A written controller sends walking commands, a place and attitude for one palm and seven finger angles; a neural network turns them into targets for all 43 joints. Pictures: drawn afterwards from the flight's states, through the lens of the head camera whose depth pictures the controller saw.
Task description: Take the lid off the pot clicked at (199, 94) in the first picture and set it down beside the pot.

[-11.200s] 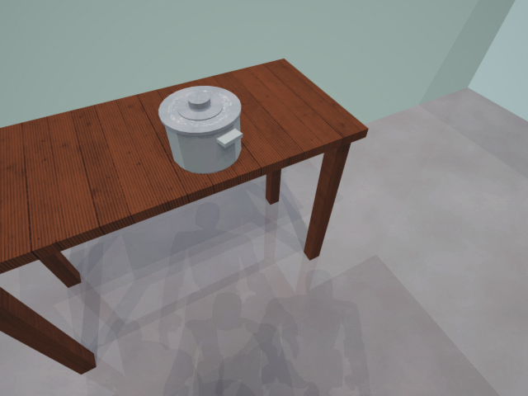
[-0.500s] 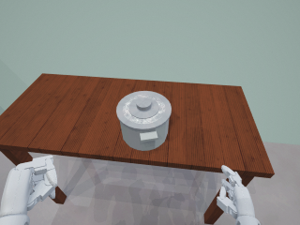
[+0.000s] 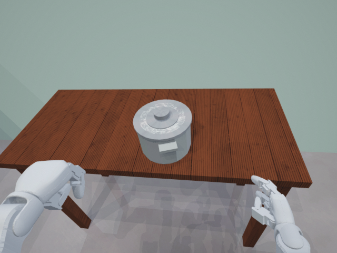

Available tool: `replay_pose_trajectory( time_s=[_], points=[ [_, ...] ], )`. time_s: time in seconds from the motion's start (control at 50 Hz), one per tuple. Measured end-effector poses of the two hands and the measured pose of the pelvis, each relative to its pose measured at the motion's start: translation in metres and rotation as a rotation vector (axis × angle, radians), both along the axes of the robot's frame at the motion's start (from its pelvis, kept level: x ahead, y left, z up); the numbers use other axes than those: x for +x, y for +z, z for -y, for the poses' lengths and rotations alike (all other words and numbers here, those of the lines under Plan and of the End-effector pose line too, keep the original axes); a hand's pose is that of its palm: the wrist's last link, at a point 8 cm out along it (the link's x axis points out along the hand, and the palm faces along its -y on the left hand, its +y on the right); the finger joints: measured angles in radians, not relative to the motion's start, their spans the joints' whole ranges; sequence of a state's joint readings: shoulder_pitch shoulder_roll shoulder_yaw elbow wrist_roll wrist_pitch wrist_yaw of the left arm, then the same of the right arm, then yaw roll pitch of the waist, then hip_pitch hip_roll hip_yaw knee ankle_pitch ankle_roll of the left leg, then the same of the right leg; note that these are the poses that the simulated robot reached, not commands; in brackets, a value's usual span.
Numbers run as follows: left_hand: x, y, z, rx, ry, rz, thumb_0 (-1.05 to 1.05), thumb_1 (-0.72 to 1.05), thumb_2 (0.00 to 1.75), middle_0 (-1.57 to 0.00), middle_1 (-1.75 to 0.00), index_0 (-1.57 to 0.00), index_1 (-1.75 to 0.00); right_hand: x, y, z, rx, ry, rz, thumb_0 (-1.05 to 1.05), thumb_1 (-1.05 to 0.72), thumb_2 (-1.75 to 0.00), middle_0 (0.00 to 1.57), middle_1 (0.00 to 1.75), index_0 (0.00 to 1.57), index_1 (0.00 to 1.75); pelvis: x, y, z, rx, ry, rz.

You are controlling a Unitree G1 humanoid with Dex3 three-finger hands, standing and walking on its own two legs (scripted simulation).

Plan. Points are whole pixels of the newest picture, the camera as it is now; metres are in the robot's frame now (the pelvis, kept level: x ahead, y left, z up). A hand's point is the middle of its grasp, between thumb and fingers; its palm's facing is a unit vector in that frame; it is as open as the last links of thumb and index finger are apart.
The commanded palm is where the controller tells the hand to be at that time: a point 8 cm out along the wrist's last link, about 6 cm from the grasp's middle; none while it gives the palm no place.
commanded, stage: reach forward and open the fingers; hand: left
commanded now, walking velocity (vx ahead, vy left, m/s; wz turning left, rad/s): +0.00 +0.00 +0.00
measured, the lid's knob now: (161, 113) +0.49 +0.08 +0.08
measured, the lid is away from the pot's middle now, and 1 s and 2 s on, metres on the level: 0.00 0.00 0.00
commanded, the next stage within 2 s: move the open hand above the knob in 0.64 s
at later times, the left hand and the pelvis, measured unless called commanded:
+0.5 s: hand (66, 162) +0.26 +0.25 +0.13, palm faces -0.18 +0.00 -0.98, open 9.4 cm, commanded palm +0.25 +0.25 +0.20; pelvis -0.01 +0.01 +0.00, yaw +0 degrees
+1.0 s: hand (86, 138) +0.32 +0.23 +0.15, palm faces -0.18 -0.03 -0.98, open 10.0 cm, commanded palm +0.30 +0.22 +0.21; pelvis +0.00 +0.01 +0.00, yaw +0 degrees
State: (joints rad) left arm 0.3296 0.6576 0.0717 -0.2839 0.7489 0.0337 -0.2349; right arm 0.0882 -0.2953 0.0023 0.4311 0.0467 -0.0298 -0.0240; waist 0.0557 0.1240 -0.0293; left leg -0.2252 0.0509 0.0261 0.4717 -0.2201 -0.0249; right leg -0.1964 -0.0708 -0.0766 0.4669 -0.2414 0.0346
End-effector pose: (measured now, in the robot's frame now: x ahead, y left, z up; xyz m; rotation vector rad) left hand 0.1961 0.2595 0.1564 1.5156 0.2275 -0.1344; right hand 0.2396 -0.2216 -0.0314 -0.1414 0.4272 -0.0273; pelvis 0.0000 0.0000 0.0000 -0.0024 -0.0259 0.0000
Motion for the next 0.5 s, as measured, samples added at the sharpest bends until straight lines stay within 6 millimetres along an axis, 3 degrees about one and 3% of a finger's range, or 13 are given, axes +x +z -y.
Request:
replay_pose_trajectory(
  time_s=[0.12,0.36,0.5],
  points=[
    [0.009,0.01,0.0,-0.003,-0.037,0.025,0.0,0.27,1.2,-1.08,-0.77,-1.07,-0.77,-0.006,-0.001,-0.006,0.001,0.008,-0.028,0.01,-0.91,-0.9,0.21,0.3,0.24,0.33,-0.009,0.002,0.0,-0.001,0.002,0.014],
    [0.034,0.023,0.004,0.029,-0.069,0.043,0.0,-0.07,1.33,-0.94,-0.35,-0.93,-0.35,-0.065,-0.06,-0.011,0.012,0.007,-0.324,0.01,-0.91,-0.9,0.21,0.3,0.2,0.3,-0.016,0.003,-0.005,0.005,0.003,0.021],
    [0.054,0.034,0.007,0.04,-0.092,0.052,0.0,-0.21,1.38,-0.88,-0.17,-0.87,-0.17,-0.087,-0.074,-0.007,0.032,-0.027,-0.383,0.01,-0.91,-0.9,0.21,0.3,0.2,0.3,-0.013,0.003,-0.007,0.01,-0.005,0.013]
  ],
)
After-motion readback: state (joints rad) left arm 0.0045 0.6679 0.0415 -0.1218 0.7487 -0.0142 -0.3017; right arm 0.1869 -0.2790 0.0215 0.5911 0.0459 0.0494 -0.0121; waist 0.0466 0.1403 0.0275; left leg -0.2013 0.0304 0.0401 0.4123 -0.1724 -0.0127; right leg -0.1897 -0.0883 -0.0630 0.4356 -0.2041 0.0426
